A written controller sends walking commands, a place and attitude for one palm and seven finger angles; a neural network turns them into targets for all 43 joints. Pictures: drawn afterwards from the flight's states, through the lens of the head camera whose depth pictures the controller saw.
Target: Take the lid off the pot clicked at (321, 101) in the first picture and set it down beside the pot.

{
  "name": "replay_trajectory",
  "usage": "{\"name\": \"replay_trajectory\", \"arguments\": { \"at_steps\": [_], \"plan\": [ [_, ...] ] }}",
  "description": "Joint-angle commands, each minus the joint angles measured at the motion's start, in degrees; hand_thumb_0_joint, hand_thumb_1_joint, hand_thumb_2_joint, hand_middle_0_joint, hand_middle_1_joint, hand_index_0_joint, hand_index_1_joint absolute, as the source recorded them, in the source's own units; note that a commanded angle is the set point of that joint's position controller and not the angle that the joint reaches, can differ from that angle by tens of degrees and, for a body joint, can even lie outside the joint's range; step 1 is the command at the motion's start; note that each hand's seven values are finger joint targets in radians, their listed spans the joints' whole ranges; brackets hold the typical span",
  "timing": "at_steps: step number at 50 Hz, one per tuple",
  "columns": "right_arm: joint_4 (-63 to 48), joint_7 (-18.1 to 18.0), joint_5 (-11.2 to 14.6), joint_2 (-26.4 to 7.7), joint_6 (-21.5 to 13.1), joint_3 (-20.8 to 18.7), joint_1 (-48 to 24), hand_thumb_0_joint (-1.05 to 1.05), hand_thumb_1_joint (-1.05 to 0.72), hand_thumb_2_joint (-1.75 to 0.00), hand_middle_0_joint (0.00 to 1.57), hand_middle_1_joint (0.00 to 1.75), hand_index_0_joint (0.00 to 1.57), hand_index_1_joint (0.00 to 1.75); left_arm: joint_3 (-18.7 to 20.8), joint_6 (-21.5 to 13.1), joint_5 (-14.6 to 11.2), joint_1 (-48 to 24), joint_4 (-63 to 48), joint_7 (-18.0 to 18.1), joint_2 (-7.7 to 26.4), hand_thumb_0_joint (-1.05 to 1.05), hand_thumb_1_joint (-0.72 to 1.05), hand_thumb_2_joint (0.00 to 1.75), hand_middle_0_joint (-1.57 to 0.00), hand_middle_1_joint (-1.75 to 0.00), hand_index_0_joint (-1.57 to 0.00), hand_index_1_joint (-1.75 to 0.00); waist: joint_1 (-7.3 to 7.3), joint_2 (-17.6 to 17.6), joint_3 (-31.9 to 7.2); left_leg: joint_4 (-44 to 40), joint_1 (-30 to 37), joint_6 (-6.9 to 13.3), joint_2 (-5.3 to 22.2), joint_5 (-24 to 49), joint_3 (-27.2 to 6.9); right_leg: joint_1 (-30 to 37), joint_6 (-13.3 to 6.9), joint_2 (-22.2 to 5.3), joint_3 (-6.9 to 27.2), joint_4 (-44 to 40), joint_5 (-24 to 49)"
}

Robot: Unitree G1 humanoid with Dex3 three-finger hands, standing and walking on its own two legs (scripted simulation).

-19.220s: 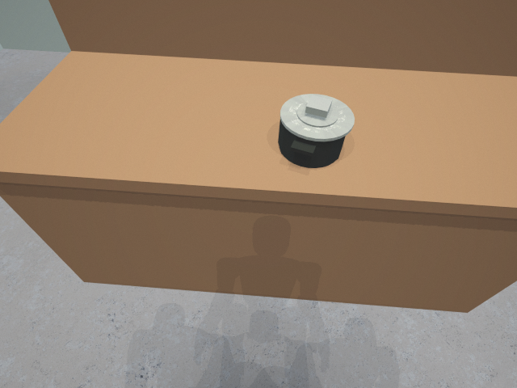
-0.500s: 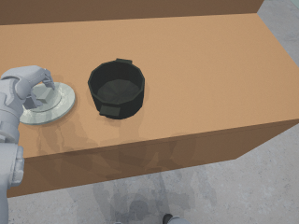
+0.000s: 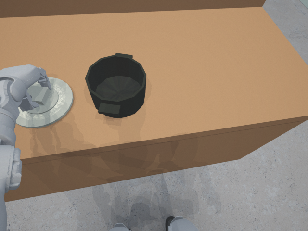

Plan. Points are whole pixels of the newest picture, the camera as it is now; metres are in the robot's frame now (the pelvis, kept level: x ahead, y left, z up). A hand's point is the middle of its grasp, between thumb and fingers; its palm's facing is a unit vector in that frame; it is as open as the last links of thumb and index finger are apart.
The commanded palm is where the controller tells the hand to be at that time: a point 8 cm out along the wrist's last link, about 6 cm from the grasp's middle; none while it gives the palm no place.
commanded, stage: open the fingers wide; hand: left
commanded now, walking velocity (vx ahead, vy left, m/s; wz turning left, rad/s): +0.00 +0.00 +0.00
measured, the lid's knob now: (37, 95) +0.49 +0.29 +0.00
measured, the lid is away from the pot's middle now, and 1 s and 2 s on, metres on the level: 0.22 0.22 0.22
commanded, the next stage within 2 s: raise the empty hand in 1.08 s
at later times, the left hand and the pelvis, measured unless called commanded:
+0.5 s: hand (29, 99) +0.46 +0.29 +0.02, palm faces -0.45 -0.09 -0.89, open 8.6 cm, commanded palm +0.48 +0.28 +0.07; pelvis -0.01 +0.01 -0.01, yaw +0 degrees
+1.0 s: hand (33, 97) +0.47 +0.29 +0.02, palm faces -0.46 -0.09 -0.88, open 10.8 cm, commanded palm +0.50 +0.28 +0.07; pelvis +0.00 +0.01 +0.00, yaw +0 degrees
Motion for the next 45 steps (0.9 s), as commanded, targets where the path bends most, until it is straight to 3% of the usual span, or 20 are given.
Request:
{"name": "replay_trajectory", "arguments": {
  "at_steps": [1, 5, 9, 10, 12, 16, 18, 22, 27, 29, 30, 33, 34, 35, 37, 39, 41, 43, 44, 45],
  "plan": [
    [-3.09, -0.61, -0.33, -10.4, 0.09, -3.8, 8.06, 0.0, -0.9, -0.9, 0.2, 0.3, 0.2, 0.3, 4.31, -0.95, -0.12, -18.98, -10.83, 2.03, 18.35, 0.0, 0.47, 1.12, -0.84, -1.01, -0.75, -0.97, 1.09, 5.31, -25.37, -2.13, 18.9, 1.5, -1.44, 26.5, 0.39, 8.74, -4.94, 3.51, -4.38, -0.99, 15.19],
    [-2.82, -0.48, 0.06, -10.35, 0.34, -3.92, 8.08, 0.0, -0.9, -0.9, 0.2, 0.3, 0.2, 0.3, 2.58, -0.07, 0.39, -21.86, -11.1, 3.03, 16.68, 0.0, 0.42, 1.06, -0.79, -1.0, -0.71, -0.97, 0.46, 7.44, -23.95, -2.5, 20.19, 1.23, -1.04, 25.27, -0.38, 5.34, -5.12, 3.6, -4.91, -0.86, 11.55],
    [-2.79, -0.37, 0.19, -10.52, 0.15, -3.67, 8.05, 0.0, -0.9, -0.9, 0.2, 0.3, 0.2, 0.3, 2.34, 0.99, 0.48, -22.67, -9.55, 3.63, 16.74, 0.0, 0.37, 1.01, -0.74, -0.98, -0.67, -0.95, 0.41, 6.48, -23.5, -2.49, 18.39, 1.33, -1.29, 23.02, -0.25, 5.2, -5.17, 3.48, -4.77, -0.7, 10.93],
    [-2.66, -0.3, 0.15, -10.41, 0.0, -3.61, 8.38, 0.0, -0.9, -0.9, 0.2, 0.3, 0.2, 0.3, 0.54, 1.42, 0.44, -22.97, -8.45, 3.51, 14.74, 0.0, 0.36, 1.0, -0.72, -0.98, -0.65, -0.95, -0.37, 6.34, -22.75, -2.43, 18.37, 1.32, -1.14, 22.37, -0.1, 4.42, -5.0, 3.68, -5.01, -0.61, 10.31],
    [-2.72, -0.38, 0.41, -10.67, -0.13, -3.35, 8.29, 0.0, -0.9, -0.9, 0.2, 0.3, 0.2, 0.3, 0.25, 2.07, 0.63, -22.79, -5.89, 3.5, 14.84, 0.0, 0.33, 0.98, -0.7, -0.97, -0.63, -0.94, -0.67, 3.78, -20.99, -2.4, 15.87, 1.48, -1.26, 19.24, -0.1, 4.11, -4.82, 3.68, -4.94, -0.65, 8.64],
    [-3.24, -0.61, 0.02, -10.26, -0.4, -3.69, 8.83, 0.0, -0.9, -0.9, 0.2, 0.3, 0.2, 0.3, 2.27, 1.34, 1.1, -25.2, -10.92, 3.16, 16.84, 0.0, 0.28, 0.94, -0.65, -0.95, -0.59, -0.93, 0.22, 7.61, -26.64, -1.99, 20.29, 1.24, -1.13, 24.01, -0.69, 5.04, -5.17, 3.6, -4.84, 0.02, 10.79],
    [-3.14, -0.42, -0.09, -10.11, -0.33, -3.88, 8.59, 0.0, -0.9, -0.9, 0.2, 0.3, 0.2, 0.3, 0.93, 1.3, 0.33, -24.08, -10.68, 2.8, 14.04, 0.0, 0.25, 0.91, -0.62, -0.94, -0.57, -0.92, -0.14, 6.31, -25.8, -1.68, 20.83, 1.13, -0.78, 25.62, -0.84, 4.23, -5.01, 3.71, -5.06, -0.21, 11.29],
    [-2.72, -0.41, 0.03, -10.51, -0.17, -3.66, 8.73, 0.0, -0.9, -0.9, 0.2, 0.3, 0.2, 0.3, 1.13, 1.46, -0.35, -24.52, -9.03, 2.7, 14.75, 0.0, 0.2, 0.86, -0.57, -0.93, -0.53, -0.91, -0.58, 4.99, -22.96, -2.18, 18.42, 1.43, -0.8, 21.66, -0.63, 3.76, -4.91, 3.67, -5.04, -0.54, 9.38],
    [-2.84, -0.36, -0.17, -10.05, -0.26, -3.96, 8.98, 0.0, -0.9, -0.9, 0.2, 0.3, 0.2, 0.3, 1.56, 0.79, 0.17, -24.65, -12.29, 2.98, 14.74, 0.0, 0.14, 0.8, -0.51, -0.91, -0.48, -0.89, -0.04, 8.36, -25.94, -1.96, 22.01, 0.99, -0.78, 26.5, -0.86, 4.25, -5.15, 3.75, -5.01, -0.49, 11.33],
    [-2.7, -0.33, -0.15, -10.16, -0.19, -4.01, 9.13, 0.0, -0.9, -0.9, 0.2, 0.3, 0.2, 0.3, 2.89, 0.54, -0.03, -23.43, -11.97, 3.21, 15.69, 0.0, 0.12, 0.77, -0.48, -0.9, -0.45, -0.89, 0.28, 7.18, -26.15, -1.91, 22.43, 0.97, -0.6, 28.46, -1.16, 4.26, -5.2, 3.78, -5.04, -0.47, 12.11],
    [-2.41, -0.2, -0.22, -10.14, -0.05, -3.99, 9.09, 0.0, -0.9, -0.9, 0.2, 0.3, 0.2, 0.3, 1.04, 0.96, -0.21, -23.31, -10.3, 3.28, 13.62, 0.0, 0.1, 0.76, -0.47, -0.9, -0.44, -0.89, -0.45, 6.69, -24.51, -1.92, 21.55, 0.96, -0.61, 27.12, -0.92, 3.47, -5.01, 3.86, -5.13, -0.52, 11.48],
    [-2.01, -0.08, -0.08, -10.31, -0.05, -3.95, 9.23, 0.0, -0.9, -0.9, 0.2, 0.3, 0.2, 0.3, 0.41, 1.56, -0.04, -25.1, -10.59, 3.93, 13.15, 0.0, 0.06, 0.72, -0.43, -0.88, -0.41, -0.88, -0.66, 5.88, -23.39, -2.62, 20.27, 1.18, -0.62, 23.87, -0.99, 3.36, -5.09, 3.85, -5.15, -0.91, 10.08],
    [-2.05, -0.1, -0.06, -10.45, -0.11, -4.18, 9.16, 0.0, -0.9, -0.9, 0.2, 0.3, 0.2, 0.3, 1.35, 1.26, 0.11, -26.27, -12.76, 3.95, 14.15, 0.0, 0.05, 0.71, -0.41, -0.88, -0.4, -0.87, -0.08, 8.25, -25.08, -2.72, 22.39, 0.87, -0.47, 26.33, -1.3, 3.33, -5.32, 3.61, -5.05, -0.82, 10.7],
    [-2.05, 0.01, -0.26, -10.1, -0.18, -4.24, 9.51, 0.0, -0.9, -0.9, 0.2, 0.3, 0.2, 0.3, 0.23, 1.6, 0.12, -25.28, -11.24, 3.96, 12.54, 0.0, 0.04, 0.7, -0.4, -0.87, -0.39, -0.87, -0.49, 8.39, -25.23, -2.42, 22.8, 0.79, -0.59, 26.68, -1.15, 3.16, -5.23, 3.84, -5.15, -0.72, 10.69],
    [-1.86, 0.06, -0.11, -10.36, -0.07, -3.98, 9.3, 0.0, -0.9, -0.9, 0.2, 0.3, 0.2, 0.3, 0.24, 2.08, 0.01, -24.24, -8.78, 4.07, 12.67, 0.0, 0.01, 0.68, -0.38, -0.86, -0.37, -0.86, -0.69, 6.1, -23.07, -2.37, 20.28, 0.99, -0.69, 24.72, -0.91, 3.21, -5.11, 3.84, -5.07, -0.79, 10.38],
    [-2.1, -0.15, -0.02, -10.56, -0.24, -3.9, 9.37, 0.0, -0.9, -0.9, 0.2, 0.3, 0.2, 0.3, 2.26, 1.78, 0.26, -25.89, -11.02, 4.25, 15.72, 0.0, -0.02, 0.66, -0.35, -0.85, -0.35, -0.85, 0.0, 6.59, -25.02, -2.69, 20.67, 1.07, -0.74, 25.36, -1.09, 4.88, -5.29, 3.65, -4.83, -0.58, 11.55],
    [-1.86, -0.09, -0.04, -10.35, -0.37, -3.95, 9.54, 0.0, -0.9, -0.9, 0.2, 0.3, 0.2, 0.3, -0.7, 2.42, 0.24, -25.49, -8.74, 4.05, 11.86, 0.0, -0.02, 0.66, -0.35, -0.85, -0.35, -0.85, -0.97, 5.93, -23.71, -2.32, 20.04, 1.14, -0.85, 24.79, -0.87, 3.62, -5.04, 3.84, -4.99, -0.75, 11.12],
    [-2.14, -0.14, -0.07, -10.5, -0.5, -3.87, 9.84, 0.0, -0.9, -0.9, 0.2, 0.3, 0.2, 0.3, 1.74, 2.5, 0.24, -25.51, -9.04, 4.04, 15.17, 0.0, -0.02, 0.67, -0.36, -0.85, -0.36, -0.85, -0.52, 5.21, -24.75, -2.43, 19.41, 1.35, -0.93, 23.91, -0.71, 5.42, -5.01, 3.84, -4.81, -0.58, 11.58],
    [-2.25, -0.29, -0.05, -10.62, -0.52, -3.84, 9.76, 0.0, -0.9, -0.9, 0.2, 0.3, 0.2, 0.3, 2.29, 2.07, 0.38, -25.79, -9.97, 3.85, 16.01, 0.0, -0.02, 0.67, -0.36, -0.85, -0.36, -0.85, -0.29, 6.09, -25.86, -2.24, 20.2, 1.22, -0.94, 25.82, -0.75, 5.59, -5.18, 3.68, -4.74, -0.32, 12.8],
    [-2.19, -0.18, -0.15, -10.34, -0.53, -3.94, 9.85, 0.0, -0.9, -0.9, 0.2, 0.3, 0.2, 0.3, 0.74, 2.16, 0.43, -25.76, -10.02, 3.64, 14.0, 0.0, -0.02, 0.67, -0.36, -0.84, -0.36, -0.84, -0.53, 8.02, -26.23, -1.93, 21.46, 0.93, -0.87, 27.45, -0.86, 4.65, -5.15, 3.72, -4.87, -0.07, 12.99]
  ]
}}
